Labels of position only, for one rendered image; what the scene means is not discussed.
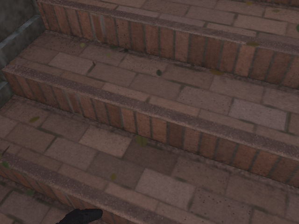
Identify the robot left hand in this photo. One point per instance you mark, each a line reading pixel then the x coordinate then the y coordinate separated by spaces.
pixel 84 216

